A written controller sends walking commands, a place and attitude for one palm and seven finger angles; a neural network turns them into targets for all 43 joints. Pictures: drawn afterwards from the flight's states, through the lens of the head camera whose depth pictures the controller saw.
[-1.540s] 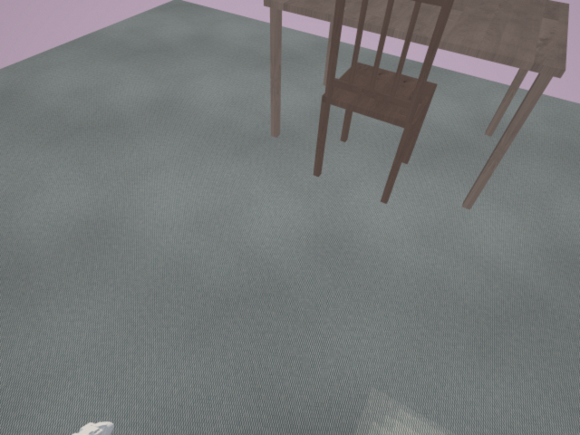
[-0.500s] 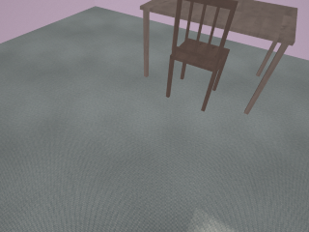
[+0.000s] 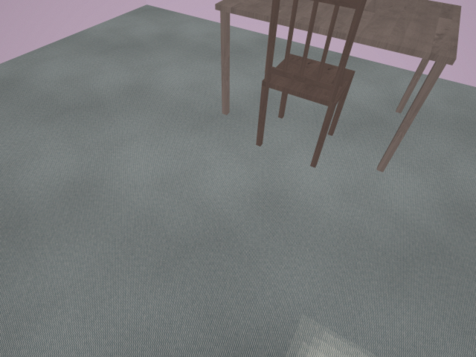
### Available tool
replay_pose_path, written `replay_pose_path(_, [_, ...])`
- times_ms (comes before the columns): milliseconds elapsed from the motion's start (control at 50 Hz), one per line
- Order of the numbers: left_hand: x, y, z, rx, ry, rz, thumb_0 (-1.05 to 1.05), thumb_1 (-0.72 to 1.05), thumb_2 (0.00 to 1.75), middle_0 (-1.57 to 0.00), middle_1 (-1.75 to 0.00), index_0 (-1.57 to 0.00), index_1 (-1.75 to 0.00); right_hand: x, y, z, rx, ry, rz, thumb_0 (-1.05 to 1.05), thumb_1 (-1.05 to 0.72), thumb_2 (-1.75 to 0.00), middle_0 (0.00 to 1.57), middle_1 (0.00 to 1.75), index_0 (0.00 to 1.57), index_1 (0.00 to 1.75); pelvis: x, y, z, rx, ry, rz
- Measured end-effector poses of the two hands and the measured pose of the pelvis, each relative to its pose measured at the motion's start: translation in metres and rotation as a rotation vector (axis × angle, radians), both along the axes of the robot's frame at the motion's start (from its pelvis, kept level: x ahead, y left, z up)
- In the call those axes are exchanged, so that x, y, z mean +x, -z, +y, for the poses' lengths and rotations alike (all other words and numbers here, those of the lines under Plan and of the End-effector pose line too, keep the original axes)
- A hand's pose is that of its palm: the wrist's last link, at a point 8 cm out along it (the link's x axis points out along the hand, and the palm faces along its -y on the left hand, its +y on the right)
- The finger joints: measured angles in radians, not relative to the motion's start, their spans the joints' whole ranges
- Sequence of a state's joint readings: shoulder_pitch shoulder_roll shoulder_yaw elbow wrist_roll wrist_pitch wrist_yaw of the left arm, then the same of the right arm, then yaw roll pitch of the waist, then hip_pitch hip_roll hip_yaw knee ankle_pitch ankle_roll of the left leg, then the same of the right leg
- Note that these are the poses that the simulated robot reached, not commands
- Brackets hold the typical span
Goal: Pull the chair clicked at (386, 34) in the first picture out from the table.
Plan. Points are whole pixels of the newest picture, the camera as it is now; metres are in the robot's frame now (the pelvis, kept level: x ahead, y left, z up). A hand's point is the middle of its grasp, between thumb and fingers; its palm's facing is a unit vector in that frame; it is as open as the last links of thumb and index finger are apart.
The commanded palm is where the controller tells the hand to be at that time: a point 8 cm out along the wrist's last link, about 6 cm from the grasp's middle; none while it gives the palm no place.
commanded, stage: walk to a spot facing it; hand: left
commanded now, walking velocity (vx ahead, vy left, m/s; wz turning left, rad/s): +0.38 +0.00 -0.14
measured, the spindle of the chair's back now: (308, 41) +1.41 -0.24 -0.07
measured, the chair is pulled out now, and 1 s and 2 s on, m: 0.00 0.00 0.00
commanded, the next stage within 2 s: turn to face it in 1.48 s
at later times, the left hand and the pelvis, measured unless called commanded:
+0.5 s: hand out of the picture +0.06 +0.18 -0.21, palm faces -0.04 -0.99 -0.13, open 7.4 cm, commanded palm none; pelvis +0.12 +0.01 -0.03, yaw -4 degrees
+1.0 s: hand (196, 252) +0.39 +0.13 -0.18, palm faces -0.08 -0.98 -0.18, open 7.2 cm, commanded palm none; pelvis +0.33 -0.05 -0.01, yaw -5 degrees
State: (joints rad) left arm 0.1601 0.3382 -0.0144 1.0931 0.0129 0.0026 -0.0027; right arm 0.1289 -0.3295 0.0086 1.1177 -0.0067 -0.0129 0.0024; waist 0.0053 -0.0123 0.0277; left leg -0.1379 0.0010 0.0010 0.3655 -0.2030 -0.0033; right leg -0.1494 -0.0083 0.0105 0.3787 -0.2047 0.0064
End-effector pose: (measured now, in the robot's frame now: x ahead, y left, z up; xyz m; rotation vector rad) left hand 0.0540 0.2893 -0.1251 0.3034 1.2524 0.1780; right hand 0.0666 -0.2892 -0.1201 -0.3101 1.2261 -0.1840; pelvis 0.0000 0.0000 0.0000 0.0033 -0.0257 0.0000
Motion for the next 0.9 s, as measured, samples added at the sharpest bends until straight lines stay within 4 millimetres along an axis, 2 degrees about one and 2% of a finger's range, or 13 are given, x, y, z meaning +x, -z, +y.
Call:
replay_pose_path(100, [-0.002,0.004,-0.006,-0.006,-0.009,0.015,0.0,0.9,0.9,-0.21,-0.3,-0.21,-0.3,-0.003,0.005,0.005,0.011,0.006,0.015,0.01,-0.91,-0.9,0.2,0.3,0.2,0.3,0.005,0.002,-0.001,0.0,0.006,0.004])
replay_pose_path(200, [-0.013,0.019,-0.026,-0.067,-0.025,0.071,0.0,0.9,0.9,-0.2,-0.3,-0.2,-0.3,-0.014,0.019,0.022,0.059,0.035,0.059,0.01,-0.91,-0.9,0.2,0.3,0.2,0.3,0.023,0.008,-0.001,-0.002,0.021,0.015])
replay_pose_path(340, [-0.026,0.042,-0.055,-0.15,-0.085,0.18,0.0,0.9,0.9,-0.2,-0.3,-0.21,-0.3,-0.027,0.04,0.049,0.11,0.099,0.161,0.01,-0.91,-0.9,0.2,0.3,0.2,0.3,0.063,0.023,0.001,-0.021,0.025,0.033])
replay_pose_path(420, [-0.024,0.053,-0.061,-0.184,-0.115,0.246,0.0,0.9,0.9,-0.21,-0.3,-0.21,-0.3,-0.015,0.043,0.066,0.112,0.132,0.185,0.01,-0.91,-0.9,0.2,0.3,0.2,0.3,0.091,0.03,0.01,-0.016,0.033,0.043])
replay_pose_path(460, [-0.013,0.054,-0.061,-0.19,-0.098,0.29,0.0,0.9,0.9,-0.21,-0.3,-0.21,-0.3,-0.01,0.043,0.074,0.11,0.163,0.162,0.01,-0.91,-0.9,0.2,0.3,0.2,0.3,0.104,0.03,0.013,-0.008,0.053,0.04])
replay_pose_path(500, [0.013,0.053,-0.059,-0.187,-0.065,0.297,0.01,0.9,0.9,-0.21,-0.3,-0.21,-0.3,-0.013,0.04,0.083,0.115,0.197,0.169,0.01,-0.91,-0.9,0.2,0.3,0.2,0.3,0.118,0.028,0.012,-0.011,0.062,0.03])
replay_pose_path(540, [0.051,0.053,-0.058,-0.184,-0.038,0.26,0.01,0.9,0.9,-0.21,-0.3,-0.21,-0.3,-0.021,0.036,0.093,0.129,0.229,0.216,0.0,-0.91,-0.9,0.2,0.3,0.2,0.3,0.133,0.025,0.01,-0.014,0.067,0.026])
replay_pose_path(640, [0.18,0.046,-0.061,-0.159,0.033,0.07,0.02,0.93,0.9,-0.2,-0.3,-0.2,-0.3,-0.039,0.025,0.112,0.189,0.292,0.41,0.0,-0.91,-0.9,0.2,0.3,0.2,0.3,0.174,0.024,-0.002,-0.018,0.082,0.027])
replay_pose_path(680, [0.232,0.043,-0.066,-0.145,0.067,-0.018,0.02,0.93,0.9,-0.2,-0.3,-0.2,-0.3,-0.037,0.025,0.111,0.209,0.316,0.48,0.0,-0.91,-0.9,0.2,0.3,0.2,0.3,0.194,0.028,-0.01,-0.021,0.089,0.02])
replay_pose_path(720, [0.277,0.043,-0.073,-0.126,0.093,-0.096,0.01,0.93,0.9,-0.2,-0.3,-0.2,-0.3,-0.028,0.03,0.103,0.219,0.336,0.528,0.0,-0.91,-0.9,0.2,0.3,0.2,0.3,0.218,0.036,-0.02,-0.015,0.097,0.006])
replay_pose_path(760, [0.307,0.045,-0.079,-0.105,0.099,-0.154,0.01,0.93,0.9,-0.2,-0.3,-0.2,-0.3,-0.007,0.04,0.089,0.219,0.349,0.537,0.01,-0.91,-0.9,0.2,0.3,0.2,0.3,0.24,0.045,-0.03,-0.002,0.098,-0.004])
replay_pose_path(800, [0.323,0.043,-0.085,-0.103,0.09,-0.158,0.0,0.92,0.9,-0.2,-0.3,-0.2,-0.3,0.029,0.046,0.07,0.201,0.347,0.482,0.01,-0.91,-0.9,0.2,0.3,0.2,0.3,0.255,0.043,-0.036,-0.012,0.092,-0.012])
replay_pose_path(900, [0.332,0.035,-0.104,-0.122,0.085,-0.069,0.0,0.91,0.9,-0.2,-0.3,-0.2,-0.3,0.162,0.043,0.026,0.147,0.27,0.202,0.01,-0.91,-0.9,0.2,0.3,0.2,0.3,0.292,0.024,-0.045,-0.017,0.09,0.001])
